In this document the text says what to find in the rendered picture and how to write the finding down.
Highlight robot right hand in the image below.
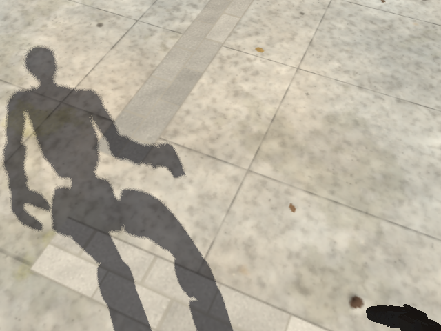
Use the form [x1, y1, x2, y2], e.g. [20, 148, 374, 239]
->
[366, 304, 441, 331]

